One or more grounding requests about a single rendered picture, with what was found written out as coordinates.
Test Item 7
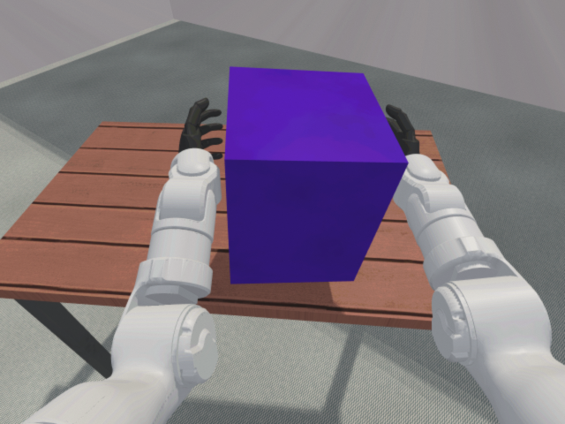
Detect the carton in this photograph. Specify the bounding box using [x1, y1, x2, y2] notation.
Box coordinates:
[224, 66, 408, 284]

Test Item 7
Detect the robot left forearm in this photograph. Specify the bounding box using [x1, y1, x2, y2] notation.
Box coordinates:
[111, 148, 222, 369]

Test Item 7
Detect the robot right upper arm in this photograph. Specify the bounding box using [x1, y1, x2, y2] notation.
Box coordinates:
[432, 276, 565, 424]

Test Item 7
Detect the robot left hand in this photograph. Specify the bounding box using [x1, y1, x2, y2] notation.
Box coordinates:
[178, 98, 223, 160]

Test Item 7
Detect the robot left upper arm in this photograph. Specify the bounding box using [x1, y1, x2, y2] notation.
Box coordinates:
[21, 304, 218, 424]

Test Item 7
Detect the robot right forearm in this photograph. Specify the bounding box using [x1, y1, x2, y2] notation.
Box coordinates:
[393, 154, 552, 348]

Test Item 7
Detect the robot right hand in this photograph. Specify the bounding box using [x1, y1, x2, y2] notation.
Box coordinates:
[386, 104, 420, 156]

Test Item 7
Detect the table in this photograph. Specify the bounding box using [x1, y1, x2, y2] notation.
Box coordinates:
[0, 121, 451, 379]

